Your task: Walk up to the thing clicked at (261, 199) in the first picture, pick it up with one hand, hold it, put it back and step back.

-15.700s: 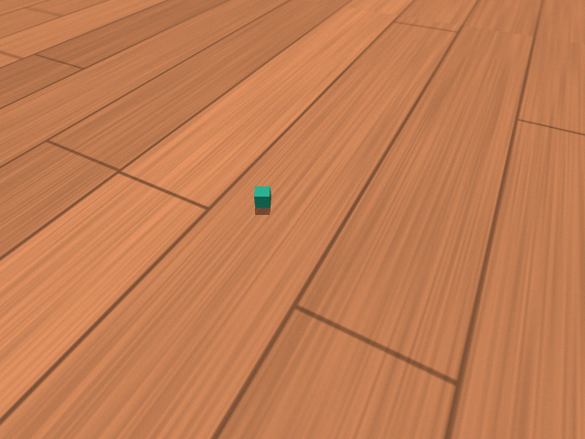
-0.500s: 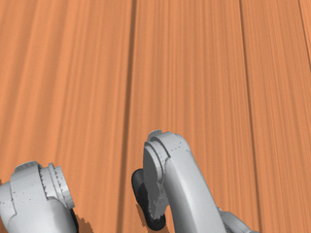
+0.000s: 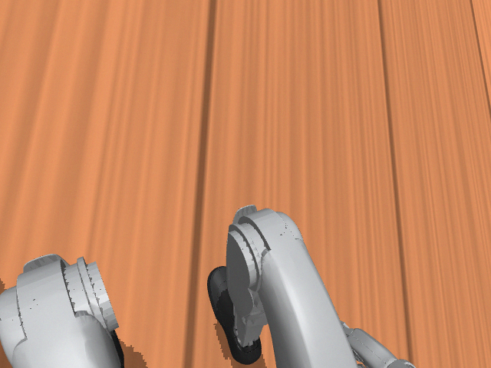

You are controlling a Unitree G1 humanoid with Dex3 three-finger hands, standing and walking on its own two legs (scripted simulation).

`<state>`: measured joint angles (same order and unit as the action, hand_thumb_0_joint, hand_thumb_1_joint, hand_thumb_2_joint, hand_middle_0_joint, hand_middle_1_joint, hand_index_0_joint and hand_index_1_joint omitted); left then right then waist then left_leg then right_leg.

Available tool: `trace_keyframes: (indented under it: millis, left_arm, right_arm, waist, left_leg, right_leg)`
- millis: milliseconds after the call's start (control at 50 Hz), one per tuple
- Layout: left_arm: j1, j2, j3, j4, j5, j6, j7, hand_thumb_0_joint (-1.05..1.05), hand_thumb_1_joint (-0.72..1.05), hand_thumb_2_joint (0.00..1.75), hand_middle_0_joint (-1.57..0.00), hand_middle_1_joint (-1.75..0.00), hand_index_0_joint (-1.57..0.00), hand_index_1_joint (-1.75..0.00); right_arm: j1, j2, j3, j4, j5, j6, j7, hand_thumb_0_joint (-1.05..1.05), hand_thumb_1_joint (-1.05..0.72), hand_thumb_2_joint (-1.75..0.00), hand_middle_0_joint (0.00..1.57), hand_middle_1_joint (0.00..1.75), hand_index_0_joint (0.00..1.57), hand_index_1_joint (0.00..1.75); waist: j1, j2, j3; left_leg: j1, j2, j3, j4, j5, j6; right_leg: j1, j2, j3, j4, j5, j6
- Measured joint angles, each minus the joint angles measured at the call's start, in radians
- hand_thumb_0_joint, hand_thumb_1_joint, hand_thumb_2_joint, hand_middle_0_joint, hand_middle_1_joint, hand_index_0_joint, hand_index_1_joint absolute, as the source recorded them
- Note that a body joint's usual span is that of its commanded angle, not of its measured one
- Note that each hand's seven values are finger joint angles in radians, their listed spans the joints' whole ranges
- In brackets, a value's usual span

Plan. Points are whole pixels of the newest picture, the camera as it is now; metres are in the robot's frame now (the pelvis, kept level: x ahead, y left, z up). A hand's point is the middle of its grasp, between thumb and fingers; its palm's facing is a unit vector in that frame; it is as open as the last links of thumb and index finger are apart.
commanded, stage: close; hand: left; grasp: from above
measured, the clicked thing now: out of the picture +0.41 +0.36 -0.26
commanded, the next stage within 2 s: settle in 0.08 s
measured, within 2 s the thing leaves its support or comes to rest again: leaves its support in 0.50 s
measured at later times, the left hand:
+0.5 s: hand out of the picture +0.40 +0.37 -0.22, palm faces -0.40 -0.18 -0.90, open 10.5 cm
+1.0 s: hand out of the picture +0.40 +0.37 -0.13, palm faces -0.44 -0.14 -0.89, open 10.5 cm
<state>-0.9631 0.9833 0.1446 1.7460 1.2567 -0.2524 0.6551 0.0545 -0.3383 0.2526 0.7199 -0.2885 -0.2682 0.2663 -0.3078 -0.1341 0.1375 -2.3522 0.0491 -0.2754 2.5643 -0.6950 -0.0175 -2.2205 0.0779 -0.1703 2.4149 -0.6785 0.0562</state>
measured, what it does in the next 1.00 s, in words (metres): stands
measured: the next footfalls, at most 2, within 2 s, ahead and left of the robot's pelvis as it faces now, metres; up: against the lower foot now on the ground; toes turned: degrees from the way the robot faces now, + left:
none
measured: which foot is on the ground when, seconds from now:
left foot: down 0.00-1.00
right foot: down 0.00-1.00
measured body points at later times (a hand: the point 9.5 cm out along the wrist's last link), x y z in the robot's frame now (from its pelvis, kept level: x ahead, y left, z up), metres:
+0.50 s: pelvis +0.00 +0.00 +0.00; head +0.25 +0.13 +0.36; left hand +0.42 +0.37 -0.17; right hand +0.08 -0.26 -0.06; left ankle +0.07 +0.13 -0.26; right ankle +0.11 -0.12 -0.26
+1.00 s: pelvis +0.00 -0.01 +0.03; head +0.21 +0.09 +0.41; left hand +0.41 +0.37 -0.08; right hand +0.12 -0.26 -0.08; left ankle +0.07 +0.13 -0.26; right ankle +0.11 -0.12 -0.26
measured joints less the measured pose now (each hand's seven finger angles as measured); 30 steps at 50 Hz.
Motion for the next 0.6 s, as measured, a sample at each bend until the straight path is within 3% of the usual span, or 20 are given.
trace_keyframes:
  millis: [280,400,600]
  left_arm:
    - [0.010,-0.001,0.024,-0.025,-0.021,0.003,-0.032,0.01,-0.19,0.73,-0.59,-0.68,-0.66,-0.66]
    - [0.021,-0.010,0.030,-0.064,-0.018,0.012,-0.072,0.01,-0.16,0.71,-0.62,-0.70,-0.67,-0.64]
    - [0.113,-0.117,0.024,-0.275,-0.029,0.032,-0.111,0.01,-0.13,0.65,-0.62,-0.67,-0.68,-0.60]
  right_arm:
    - [0.015,0.003,-0.003,0.003,0.008,0.008,-0.004,0.00,-0.90,-0.89,0.20,0.30,0.20,0.30]
    - [0.029,0.002,-0.019,0.008,0.015,0.017,-0.005,0.00,-0.91,-0.90,0.20,0.30,0.20,0.30]
    - [0.050,0.015,-0.082,0.031,0.049,0.055,0.004,0.00,-0.91,-0.90,0.20,0.30,0.20,0.30]
  waist:
    - [0.002,0.006,0.003]
    - [0.005,0.009,-0.013]
    - [0.054,0.052,-0.097]
  left_leg:
    - [0.001,0.000,0.002,-0.005,-0.003,-0.001]
    - [-0.002,-0.005,0.002,-0.005,-0.004,-0.002]
    - [-0.014,-0.012,0.020,-0.031,-0.006,-0.004]
  right_leg:
    - [0.000,-0.001,0.001,-0.003,-0.003,-0.001]
    - [0.001,-0.006,0.001,-0.003,-0.010,-0.004]
    - [-0.008,-0.019,0.011,-0.015,-0.026,-0.012]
